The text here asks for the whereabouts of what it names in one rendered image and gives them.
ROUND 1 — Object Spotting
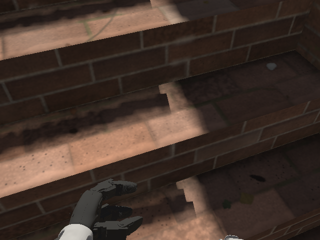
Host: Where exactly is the robot left forearm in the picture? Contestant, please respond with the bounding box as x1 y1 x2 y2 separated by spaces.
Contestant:
54 224 93 240

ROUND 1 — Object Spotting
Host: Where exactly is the left robot hand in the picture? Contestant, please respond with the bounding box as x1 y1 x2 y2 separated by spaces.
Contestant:
69 178 143 240

